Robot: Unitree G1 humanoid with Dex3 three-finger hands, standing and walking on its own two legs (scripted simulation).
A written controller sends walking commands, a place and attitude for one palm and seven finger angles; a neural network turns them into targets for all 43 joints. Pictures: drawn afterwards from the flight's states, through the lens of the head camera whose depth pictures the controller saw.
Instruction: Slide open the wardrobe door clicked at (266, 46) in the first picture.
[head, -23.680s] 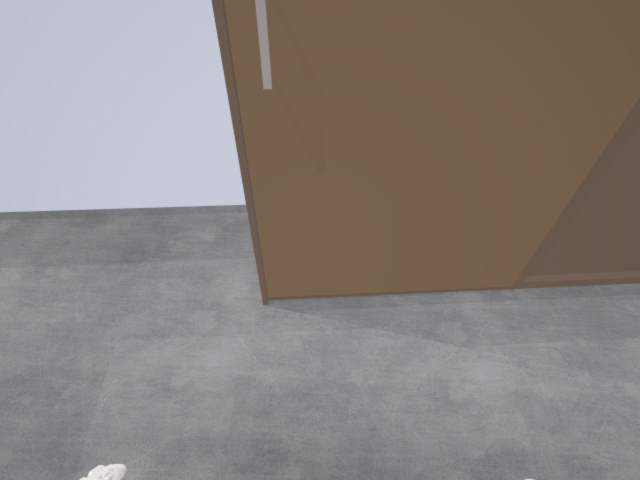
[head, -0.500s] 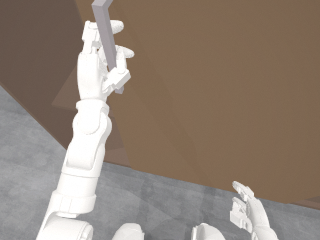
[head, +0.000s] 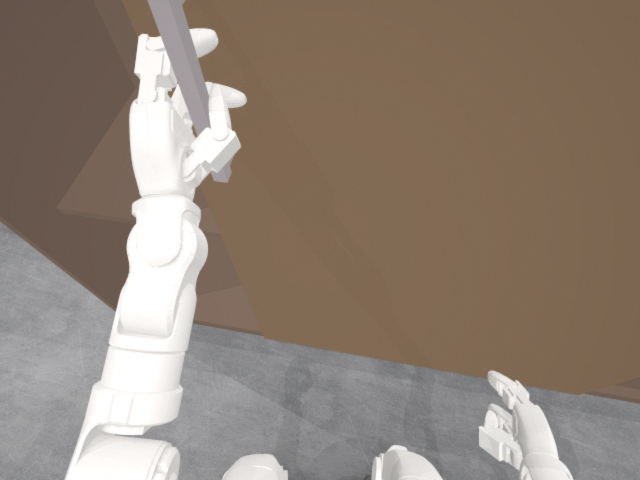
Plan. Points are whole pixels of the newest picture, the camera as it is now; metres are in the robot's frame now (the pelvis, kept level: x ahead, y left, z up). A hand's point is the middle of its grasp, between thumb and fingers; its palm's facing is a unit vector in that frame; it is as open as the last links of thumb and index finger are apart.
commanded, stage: step sideways, sliding the door along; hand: left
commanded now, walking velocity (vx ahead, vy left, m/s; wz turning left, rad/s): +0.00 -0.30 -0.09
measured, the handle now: (205, 93) +0.43 +0.17 +0.21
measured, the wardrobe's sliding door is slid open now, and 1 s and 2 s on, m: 0.47 0.55 0.55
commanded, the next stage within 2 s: stop walking and hold the door there in 1.02 s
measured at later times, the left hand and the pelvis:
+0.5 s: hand (328, 142) +0.39 +0.05 +0.21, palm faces +0.34 -0.94 -0.02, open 6.6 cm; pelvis +0.00 -0.14 +0.00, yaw +2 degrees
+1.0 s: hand (333, 134) +0.40 +0.04 +0.21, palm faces +0.57 -0.82 -0.03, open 6.6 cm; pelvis +0.03 -0.23 +0.00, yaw +3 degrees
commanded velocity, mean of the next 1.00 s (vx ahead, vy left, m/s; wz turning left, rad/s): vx -0.13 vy -0.19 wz -0.05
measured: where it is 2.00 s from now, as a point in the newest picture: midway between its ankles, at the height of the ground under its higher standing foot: outside the picture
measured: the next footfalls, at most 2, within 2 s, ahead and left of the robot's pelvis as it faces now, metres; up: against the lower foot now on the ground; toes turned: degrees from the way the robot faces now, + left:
right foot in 0.32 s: +0.06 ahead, -0.27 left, +0.00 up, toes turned -7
left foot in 0.50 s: +0.03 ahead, +0.00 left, +0.00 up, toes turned +11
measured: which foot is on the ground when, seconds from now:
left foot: down 0.00-0.34, up 0.36-0.48, down 0.50-0.82, up 0.84-0.96, down 0.98-1.00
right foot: up 0.00-0.30, down 0.32-0.50, up 0.52-0.80, down 0.82-0.98, up 1.00-1.00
